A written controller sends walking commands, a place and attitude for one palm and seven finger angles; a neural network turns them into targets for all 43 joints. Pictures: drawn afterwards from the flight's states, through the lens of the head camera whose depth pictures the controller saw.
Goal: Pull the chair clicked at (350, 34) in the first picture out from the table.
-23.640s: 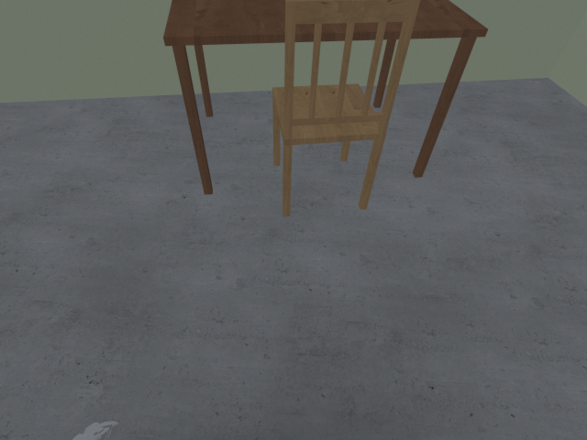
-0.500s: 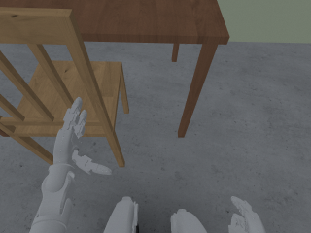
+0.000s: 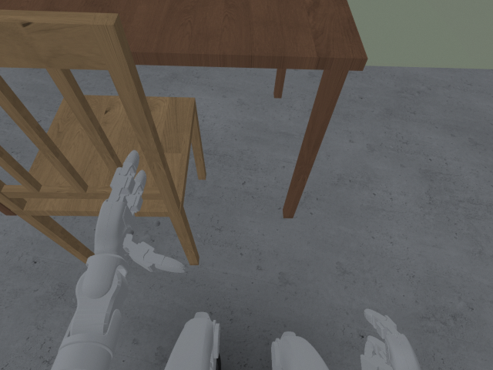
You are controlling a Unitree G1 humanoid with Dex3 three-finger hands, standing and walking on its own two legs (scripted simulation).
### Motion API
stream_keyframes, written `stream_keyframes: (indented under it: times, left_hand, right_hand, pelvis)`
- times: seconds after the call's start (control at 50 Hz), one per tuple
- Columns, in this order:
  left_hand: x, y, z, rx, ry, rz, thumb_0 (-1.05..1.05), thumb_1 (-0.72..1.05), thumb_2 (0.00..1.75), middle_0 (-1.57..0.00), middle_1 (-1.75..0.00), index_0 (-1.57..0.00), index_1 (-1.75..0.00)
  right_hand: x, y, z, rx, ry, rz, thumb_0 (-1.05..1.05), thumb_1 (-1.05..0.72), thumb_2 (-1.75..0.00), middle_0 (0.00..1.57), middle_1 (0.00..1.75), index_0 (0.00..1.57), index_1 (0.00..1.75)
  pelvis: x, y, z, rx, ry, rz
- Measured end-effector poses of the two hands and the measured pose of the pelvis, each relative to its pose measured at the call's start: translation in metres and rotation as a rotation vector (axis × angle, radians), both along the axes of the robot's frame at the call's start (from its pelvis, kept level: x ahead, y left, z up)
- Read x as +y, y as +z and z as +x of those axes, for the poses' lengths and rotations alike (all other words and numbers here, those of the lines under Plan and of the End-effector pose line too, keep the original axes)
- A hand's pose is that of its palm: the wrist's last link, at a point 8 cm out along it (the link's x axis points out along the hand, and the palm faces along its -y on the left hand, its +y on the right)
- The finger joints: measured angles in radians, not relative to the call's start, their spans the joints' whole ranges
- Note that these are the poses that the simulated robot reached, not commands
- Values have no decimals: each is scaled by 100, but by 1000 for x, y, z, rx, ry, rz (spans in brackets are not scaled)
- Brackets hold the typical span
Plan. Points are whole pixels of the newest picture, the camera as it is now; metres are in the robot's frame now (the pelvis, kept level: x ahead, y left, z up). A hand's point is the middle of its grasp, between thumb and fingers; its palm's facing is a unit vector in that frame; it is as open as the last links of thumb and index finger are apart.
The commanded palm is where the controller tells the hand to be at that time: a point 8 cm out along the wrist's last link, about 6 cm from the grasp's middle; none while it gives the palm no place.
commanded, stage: push the fingers through the gap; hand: left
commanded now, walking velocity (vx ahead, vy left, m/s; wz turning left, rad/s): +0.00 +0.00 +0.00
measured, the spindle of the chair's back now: (42, 141) +0.48 +0.38 +0.04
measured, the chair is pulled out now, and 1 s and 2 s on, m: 0.00 -0.01 -0.01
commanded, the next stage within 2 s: hook a spindle and tug to test in 1.52 s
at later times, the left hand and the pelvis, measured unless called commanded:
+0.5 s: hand (157, 196) +0.38 +0.16 +0.03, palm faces +0.01 -1.00 -0.04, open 16.7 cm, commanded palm +0.37 +0.21 +0.03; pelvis +0.00 +0.00 +0.00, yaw +0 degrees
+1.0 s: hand (162, 169) +0.44 +0.17 +0.02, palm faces +0.04 -1.00 -0.03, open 16.9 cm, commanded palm +0.42 +0.21 +0.03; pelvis +0.00 +0.01 +0.00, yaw -2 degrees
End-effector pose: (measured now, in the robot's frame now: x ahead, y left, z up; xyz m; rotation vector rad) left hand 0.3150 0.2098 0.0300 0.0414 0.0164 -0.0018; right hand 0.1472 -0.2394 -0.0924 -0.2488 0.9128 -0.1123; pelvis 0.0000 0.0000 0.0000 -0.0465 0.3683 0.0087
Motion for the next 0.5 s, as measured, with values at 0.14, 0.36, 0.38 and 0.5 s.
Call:
stream_keyframes:
  times: [0.14,0.36,0.38,0.5]
  left_hand:
    - [-1,0,13,-17,6,1,-1,-50,30,-6,-8,-6,-8]
    - [5,3,34,-32,11,6,-1,-50,30,-6,-8,-9,-10]
    - [5,3,35,-32,12,5,-1,-50,30,-6,-8,-9,-10]
    - [7,0,45,-29,15,2,-1,-50,30,-6,-8,-12,-12]
  right_hand:
    - [-3,-3,-5,21,-11,-10,1,-91,-90,20,30,20,30]
    - [-11,-10,-19,84,-29,-22,1,-91,-90,20,30,20,30]
    - [-11,-10,-21,90,-29,-23,1,-91,-90,20,30,20,30]
    - [-14,-12,-30,112,-40,-35,1,-91,-90,20,30,20,30]
  pelvis:
    - [-1,-1,1,7,-4,1]
    - [-3,-3,1,18,-2,0]
    - [-3,-3,0,19,0,0]
    - [-3,-5,-2,25,1,-3]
